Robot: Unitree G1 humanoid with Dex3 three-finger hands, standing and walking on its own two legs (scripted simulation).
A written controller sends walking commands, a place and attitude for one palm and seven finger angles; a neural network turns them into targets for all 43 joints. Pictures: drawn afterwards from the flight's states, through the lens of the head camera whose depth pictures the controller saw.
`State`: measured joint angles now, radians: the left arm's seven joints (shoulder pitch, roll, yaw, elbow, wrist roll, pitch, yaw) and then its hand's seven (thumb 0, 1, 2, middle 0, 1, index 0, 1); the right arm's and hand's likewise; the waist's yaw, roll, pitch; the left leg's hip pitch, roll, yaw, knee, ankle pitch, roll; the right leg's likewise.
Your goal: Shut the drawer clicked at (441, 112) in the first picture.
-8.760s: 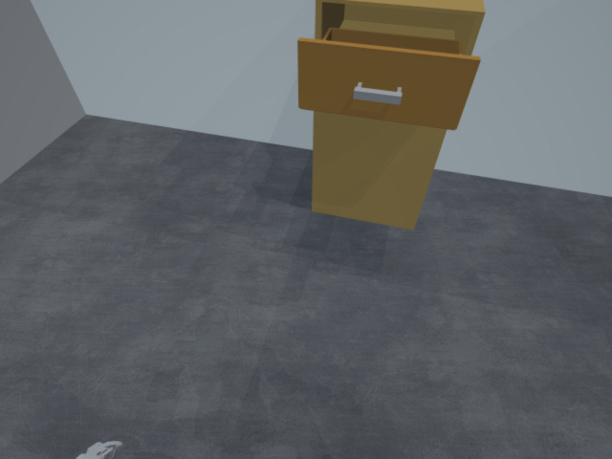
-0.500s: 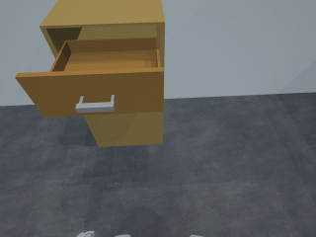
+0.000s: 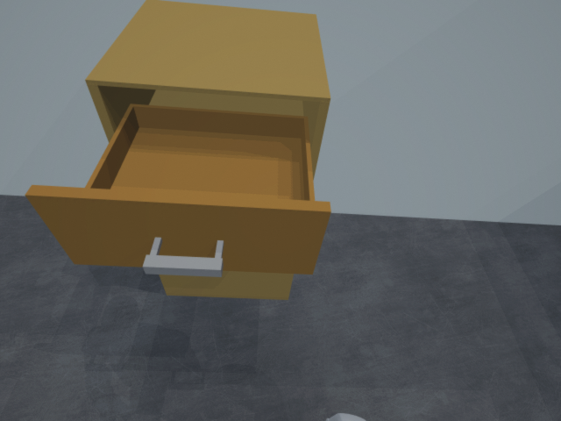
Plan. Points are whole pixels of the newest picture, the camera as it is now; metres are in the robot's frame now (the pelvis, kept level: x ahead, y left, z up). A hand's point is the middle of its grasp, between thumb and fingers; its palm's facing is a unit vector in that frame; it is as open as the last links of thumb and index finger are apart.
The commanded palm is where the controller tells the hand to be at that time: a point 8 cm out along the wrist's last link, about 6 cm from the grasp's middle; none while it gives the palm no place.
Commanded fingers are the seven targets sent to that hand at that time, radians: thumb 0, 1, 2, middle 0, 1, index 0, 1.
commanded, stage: come to a stop and stand still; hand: left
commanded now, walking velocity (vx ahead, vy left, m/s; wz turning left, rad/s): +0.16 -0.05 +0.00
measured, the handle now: (186, 255) +0.34 +0.18 +0.02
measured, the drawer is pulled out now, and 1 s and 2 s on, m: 0.29 0.29 0.29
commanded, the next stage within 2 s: look again from close up in 1.64 s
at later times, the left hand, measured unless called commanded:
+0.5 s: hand out of the picture +0.10 +0.15 -0.17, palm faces +0.06 -0.96 -0.28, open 7.3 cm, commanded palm none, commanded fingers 0.00 0.90 0.90 -0.20 -0.30 -0.20 -0.30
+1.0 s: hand out of the picture -0.03 +0.15 -0.18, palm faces +0.01 -0.97 -0.23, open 7.4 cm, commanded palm none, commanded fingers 0.00 0.90 0.90 -0.20 -0.30 -0.20 -0.30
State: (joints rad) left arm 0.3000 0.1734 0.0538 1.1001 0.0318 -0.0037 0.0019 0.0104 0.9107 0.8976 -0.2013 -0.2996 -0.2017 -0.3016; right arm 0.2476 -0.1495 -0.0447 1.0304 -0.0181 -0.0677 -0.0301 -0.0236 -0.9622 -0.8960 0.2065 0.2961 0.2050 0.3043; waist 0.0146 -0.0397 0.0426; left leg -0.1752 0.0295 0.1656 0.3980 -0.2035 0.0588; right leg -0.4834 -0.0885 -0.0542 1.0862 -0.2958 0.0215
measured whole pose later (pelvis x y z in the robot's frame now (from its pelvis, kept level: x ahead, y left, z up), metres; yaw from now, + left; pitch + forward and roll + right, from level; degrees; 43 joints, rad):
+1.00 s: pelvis -0.01 -0.03 -0.01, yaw -1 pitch +1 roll +1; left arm 0.32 0.16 0.02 1.11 0.02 0.00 0.03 0.01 0.91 0.90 -0.20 -0.30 -0.20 -0.30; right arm 0.31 -0.14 -0.03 1.09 -0.01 0.00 -0.03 0.00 -0.92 -0.90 0.21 0.30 0.20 0.30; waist -0.01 0.00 0.03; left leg -0.26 0.04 0.05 0.49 -0.25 -0.03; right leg -0.23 -0.01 -0.03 0.50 -0.28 -0.01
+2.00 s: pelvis +0.01 -0.06 +0.00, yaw +0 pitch -1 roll +1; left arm 0.31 0.14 -0.02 1.12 0.01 -0.03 0.04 0.01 0.91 0.90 -0.20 -0.30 -0.20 -0.30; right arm 0.26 -0.15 0.02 1.15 -0.01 -0.01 -0.04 0.00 -0.92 -0.90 0.20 0.30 0.20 0.30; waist 0.00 0.00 0.03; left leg -0.14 0.03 0.06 0.41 -0.25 -0.02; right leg -0.11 0.05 -0.05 0.42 -0.30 -0.08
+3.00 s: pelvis +0.07 -0.01 -0.01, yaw +2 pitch +0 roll +1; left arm 0.27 0.18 0.03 1.05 0.03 0.03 0.03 0.01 0.91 0.90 -0.20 -0.30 -0.20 -0.30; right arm 0.19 -0.15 -0.02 1.05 -0.03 -0.01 -0.04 0.00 -0.95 -0.90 0.21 0.30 0.20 0.30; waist 0.00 -0.03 0.07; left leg -0.28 0.03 0.11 0.48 -0.20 0.02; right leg -0.38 -0.04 -0.04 0.86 -0.47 0.01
